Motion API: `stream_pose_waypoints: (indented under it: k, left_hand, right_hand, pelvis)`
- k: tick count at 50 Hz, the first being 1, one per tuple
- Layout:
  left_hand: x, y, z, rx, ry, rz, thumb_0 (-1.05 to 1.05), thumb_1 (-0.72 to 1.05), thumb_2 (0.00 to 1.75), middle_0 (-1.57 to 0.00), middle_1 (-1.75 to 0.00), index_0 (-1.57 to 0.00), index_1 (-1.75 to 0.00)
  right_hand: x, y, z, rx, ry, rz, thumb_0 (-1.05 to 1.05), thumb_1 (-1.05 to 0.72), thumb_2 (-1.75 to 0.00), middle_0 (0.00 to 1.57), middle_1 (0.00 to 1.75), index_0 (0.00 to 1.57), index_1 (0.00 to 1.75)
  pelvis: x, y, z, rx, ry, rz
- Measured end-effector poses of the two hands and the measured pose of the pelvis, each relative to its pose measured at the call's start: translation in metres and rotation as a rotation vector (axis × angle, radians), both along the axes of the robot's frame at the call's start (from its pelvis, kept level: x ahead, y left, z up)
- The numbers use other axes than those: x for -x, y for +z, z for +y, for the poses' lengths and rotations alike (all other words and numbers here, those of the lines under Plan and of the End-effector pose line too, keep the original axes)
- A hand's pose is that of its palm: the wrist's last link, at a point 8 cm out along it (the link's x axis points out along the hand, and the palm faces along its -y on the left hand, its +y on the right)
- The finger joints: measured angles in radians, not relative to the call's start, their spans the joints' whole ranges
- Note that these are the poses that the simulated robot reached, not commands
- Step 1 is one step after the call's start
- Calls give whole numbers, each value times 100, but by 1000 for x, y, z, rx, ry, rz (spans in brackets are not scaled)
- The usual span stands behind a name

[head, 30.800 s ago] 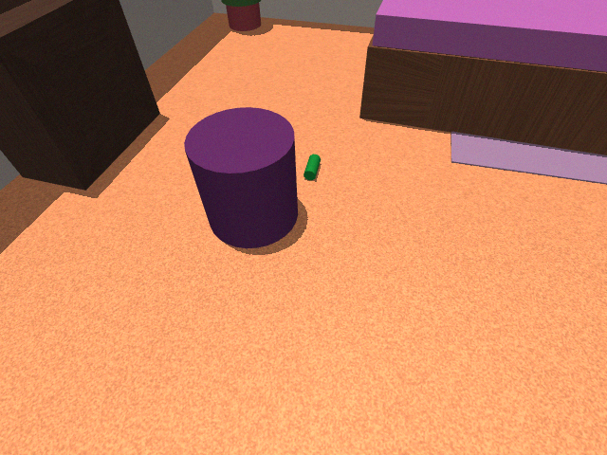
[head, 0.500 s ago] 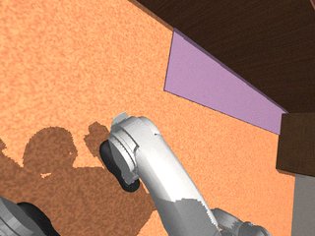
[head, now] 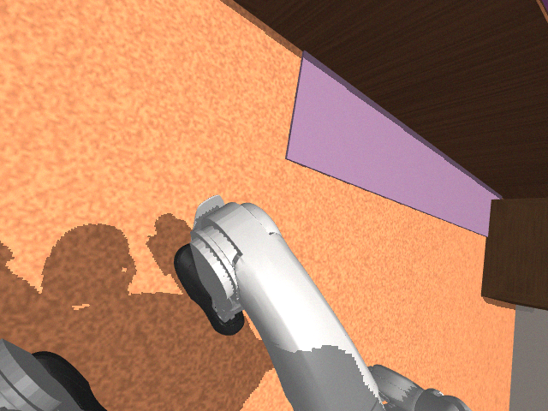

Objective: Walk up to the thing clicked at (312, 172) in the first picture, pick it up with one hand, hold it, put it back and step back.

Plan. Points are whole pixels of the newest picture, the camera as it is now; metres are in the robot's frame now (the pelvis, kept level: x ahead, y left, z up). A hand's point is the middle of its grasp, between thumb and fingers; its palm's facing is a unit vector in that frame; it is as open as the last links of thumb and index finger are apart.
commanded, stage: close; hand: left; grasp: from above
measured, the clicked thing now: out of the picture +0.49 +0.33 -0.31
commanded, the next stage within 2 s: settle in 1.32 s
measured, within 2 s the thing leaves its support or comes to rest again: leaves its support in 1.84 s
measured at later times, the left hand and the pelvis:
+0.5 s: hand out of the picture +0.48 +0.32 -0.28, palm faces -0.13 -0.40 -0.91, open 10.8 cm; pelvis +0.00 +0.00 +0.00, yaw +0 degrees
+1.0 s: hand out of the picture +0.47 +0.32 -0.28, palm faces -0.13 -0.39 -0.91, open 10.3 cm; pelvis +0.00 +0.00 +0.00, yaw +0 degrees
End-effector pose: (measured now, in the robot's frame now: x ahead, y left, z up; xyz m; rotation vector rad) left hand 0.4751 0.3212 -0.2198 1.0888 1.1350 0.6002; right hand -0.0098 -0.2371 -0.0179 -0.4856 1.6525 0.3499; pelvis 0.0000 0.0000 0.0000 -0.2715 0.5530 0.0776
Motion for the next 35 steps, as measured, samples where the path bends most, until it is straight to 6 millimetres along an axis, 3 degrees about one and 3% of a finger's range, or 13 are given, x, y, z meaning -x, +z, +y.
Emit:
stream_pose_waypoints:
  k: [16, 35]
  left_hand:
    - [0, 2, 0, -2, 6, 0, 0, -5, 81, -45, -83, -46, -84]
    - [0, 0, -3, -1, 4, 5, 0, -5, 82, -45, -82, -44, -83]
  right_hand:
    - [1, 1, -1, -3, -1, 6, 0, -89, -90, 19, 29, 20, 30]
    - [-2, 0, -2, -8, 8, 9, 0, -89, -90, 19, 29, 20, 30]
  pelvis:
    - [0, 2, -1, -3, 1, 5]
    - [-1, 3, -2, -6, 0, 9]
